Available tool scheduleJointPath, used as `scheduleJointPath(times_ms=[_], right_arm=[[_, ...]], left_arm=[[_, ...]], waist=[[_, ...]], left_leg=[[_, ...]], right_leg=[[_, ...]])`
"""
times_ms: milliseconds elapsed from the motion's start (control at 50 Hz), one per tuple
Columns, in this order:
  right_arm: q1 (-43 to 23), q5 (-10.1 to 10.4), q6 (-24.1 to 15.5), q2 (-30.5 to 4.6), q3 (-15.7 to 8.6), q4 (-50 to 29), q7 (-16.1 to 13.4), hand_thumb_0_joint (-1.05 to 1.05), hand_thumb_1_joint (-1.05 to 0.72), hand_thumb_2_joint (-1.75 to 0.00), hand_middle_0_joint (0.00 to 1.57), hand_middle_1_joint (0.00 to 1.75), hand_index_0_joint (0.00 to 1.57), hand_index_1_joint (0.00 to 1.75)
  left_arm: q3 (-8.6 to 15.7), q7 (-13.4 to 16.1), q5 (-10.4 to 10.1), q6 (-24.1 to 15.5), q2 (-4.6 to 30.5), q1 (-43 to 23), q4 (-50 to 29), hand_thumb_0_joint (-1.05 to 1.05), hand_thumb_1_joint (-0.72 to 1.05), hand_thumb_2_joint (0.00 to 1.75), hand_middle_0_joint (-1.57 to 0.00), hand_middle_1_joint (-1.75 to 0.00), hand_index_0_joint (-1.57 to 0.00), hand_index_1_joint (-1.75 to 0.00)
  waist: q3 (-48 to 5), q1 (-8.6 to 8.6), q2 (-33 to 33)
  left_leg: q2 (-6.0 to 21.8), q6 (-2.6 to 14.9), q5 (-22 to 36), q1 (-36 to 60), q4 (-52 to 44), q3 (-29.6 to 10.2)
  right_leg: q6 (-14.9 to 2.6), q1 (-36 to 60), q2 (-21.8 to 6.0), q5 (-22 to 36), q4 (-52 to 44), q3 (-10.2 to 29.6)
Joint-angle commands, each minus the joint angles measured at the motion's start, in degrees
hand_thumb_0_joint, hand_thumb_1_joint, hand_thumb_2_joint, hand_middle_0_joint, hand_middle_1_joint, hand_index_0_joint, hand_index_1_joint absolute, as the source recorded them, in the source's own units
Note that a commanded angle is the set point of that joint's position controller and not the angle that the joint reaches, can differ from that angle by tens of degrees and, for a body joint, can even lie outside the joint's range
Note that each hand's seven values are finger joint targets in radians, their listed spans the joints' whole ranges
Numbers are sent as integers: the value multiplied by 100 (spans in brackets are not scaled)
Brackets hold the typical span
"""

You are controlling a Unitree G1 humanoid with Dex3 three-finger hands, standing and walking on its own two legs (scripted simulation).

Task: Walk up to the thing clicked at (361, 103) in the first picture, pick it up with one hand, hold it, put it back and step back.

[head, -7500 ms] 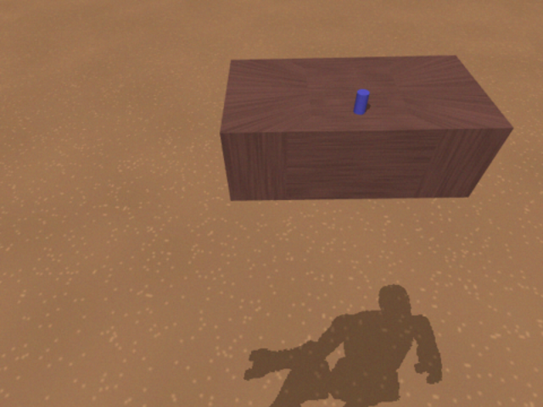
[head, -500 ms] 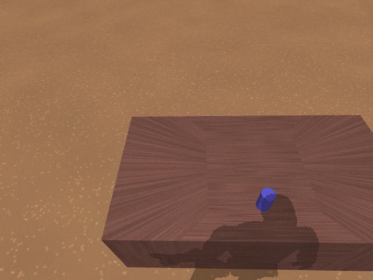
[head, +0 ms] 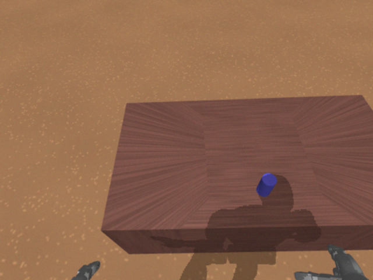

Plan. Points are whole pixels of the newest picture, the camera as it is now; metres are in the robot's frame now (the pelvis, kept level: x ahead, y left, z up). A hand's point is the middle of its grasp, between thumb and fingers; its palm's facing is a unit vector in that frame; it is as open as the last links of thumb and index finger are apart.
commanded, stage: go down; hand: right
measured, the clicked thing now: (266, 185) +0.47 -0.25 -0.30
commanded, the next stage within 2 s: none
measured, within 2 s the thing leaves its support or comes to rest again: neither
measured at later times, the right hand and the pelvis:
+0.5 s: hand out of the picture +0.15 -0.29 -0.13, palm faces +0.06 +0.95 -0.32, open 17.4 cm; pelvis +0.01 +0.00 -0.02, yaw -1 degrees
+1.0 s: hand (351, 256) +0.20 -0.33 -0.09, palm faces +0.16 +0.94 -0.29, open 17.6 cm; pelvis +0.01 +0.01 -0.04, yaw -3 degrees
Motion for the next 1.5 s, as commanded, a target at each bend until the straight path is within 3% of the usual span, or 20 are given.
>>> scheduleJointPath(times_ms=[0,100,240,300,500,540,620,760,820,940,1020,1080,1160,1180,1280,1420,1480], right_arm=[[197,148,306,-1185,-342,-1024,220,0,30,-10,4,5,4,5],[-100,158,291,-1381,-368,-1667,515,0,45,-10,2,6,3,6],[302,56,113,-1604,-688,-2070,493,0,54,-8,2,6,3,6],[569,132,183,-1546,-729,-2346,489,0,56,-7,2,6,3,6],[1122,373,635,-1686,-887,-3060,677,0,57,-7,2,6,3,6],[1169,429,679,-1820,-1012,-3236,701,0,58,-7,1,6,3,6],[1423,509,779,-1767,-1038,-3294,828,0,59,-8,1,6,2,6],[1152,599,793,-2041,-1229,-3894,978,0,57,-8,1,7,2,7],[678,655,671,-2373,-1511,-4165,988,0,57,-8,1,6,2,6],[-304,866,431,-2938,-1917,-3671,1229,0,59,-6,2,6,3,6],[-502,968,400,-2967,-1968,-2806,1570,0,59,-7,2,6,3,6],[-754,1024,267,-3053,-2017,-2207,1839,0,56,-8,2,6,3,6],[-1114,1048,-94,-3435,-2263,-1814,2070,0,54,-10,1,6,3,6],[-1302,1059,-197,-3526,-2294,-1712,2126,0,56,-10,1,7,2,7],[-2082,1094,-822,-3912,-2485,-1400,2255,0,54,-9,2,6,3,6],[-2714,1135,-1339,-4379,-2689,-854,2378,0,51,-9,2,6,3,6],[-2860,1156,-1448,-4399,-2644,-542,2418,0,47,-9,3,6,3,6]], left_arm=[[319,125,-58,-256,1072,-222,-981,0,90,89,-21,-30,-21,-30],[339,199,1,-397,1067,-137,-992,0,89,89,-21,-30,-21,-30],[327,299,98,-627,1021,-114,-991,0,89,90,-20,-30,-20,-30],[327,351,105,-688,1025,-96,-1020,0,90,90,-20,-30,-20,-30],[287,527,53,-801,1014,-118,-1230,0,89,90,-20,-29,-19,-30],[271,544,58,-830,993,-126,-1261,0,88,90,-20,-29,-19,-30],[280,591,50,-860,995,-98,-1300,0,89,90,-20,-29,-19,-30],[224,666,70,-951,969,-127,-1391,0,88,90,-20,-29,-19,-30],[211,722,85,-1009,981,-77,-1367,0,88,90,-20,-29,-19,-30],[148,829,88,-1104,1075,-76,-1188,0,88,90,-20,-29,-20,-30],[161,822,93,-1072,1160,36,-1083,0,89,91,-20,-29,-20,-30],[149,775,109,-1042,1192,69,-1063,0,88,90,-20,-30,-20,-30],[192,712,152,-999,1264,270,-1062,0,88,90,-20,-29,-20,-30],[171,690,160,-988,1277,288,-1067,0,89,90,-20,-30,-20,-30],[160,660,191,-959,1346,355,-1090,0,89,90,-20,-30,-20,-30],[138,638,223,-921,1469,680,-919,0,89,90,-20,-30,-20,-30],[131,623,214,-915,1529,753,-910,0,89,91,-20,-30,-20,-30]], waist=[[-776,-87,-302],[-768,87,-375],[-1229,-16,-345],[-1459,-33,-491],[-1333,-21,-504],[-1275,-57,-621],[-1333,-50,-480],[-1411,30,-508],[-1606,74,-614],[-1490,116,-709],[-1581,91,-818],[-1285,74,-655],[-1651,-5,-642],[-1502,-6,-641],[-1624,63,-823],[-2007,47,-1083],[-1936,76,-1050]], left_leg=[[-305,234,874,-275,-334,143],[-290,204,688,-685,-138,82],[-235,172,765,-847,383,74],[-252,184,867,-893,544,121],[-251,174,946,-1117,758,171],[-235,178,926,-1136,802,164],[-239,158,1014,-1249,967,188],[-207,130,975,-1508,1127,122],[-183,133,871,-1533,1186,66],[-185,149,579,-1556,1130,54],[-200,177,780,-1457,1110,96],[-242,202,556,-1559,1042,132],[-262,230,894,-1426,1132,140],[-276,240,813,-1499,1150,150],[-265,265,432,-1631,1142,57],[-285,315,460,-1733,1189,65],[-340,335,331,-1819,1134,100]], right_leg=[[-98,754,222,654,-243,74],[-118,739,216,449,-6,107],[-110,518,205,547,471,190],[-77,573,176,707,606,242],[-87,233,178,788,947,285],[-84,116,189,754,1005,288],[-96,66,178,852,1158,309],[-122,-109,187,725,1413,347],[-129,-89,198,558,1466,373],[-116,-216,195,219,1416,419],[-113,-77,183,484,1368,424],[-122,-260,162,295,1259,427],[-129,-124,124,806,1318,447],[-124,-201,104,737,1295,455],[-130,-266,103,229,1257,438],[-108,-99,69,375,1293,473],[-79,-97,29,295,1227,503]])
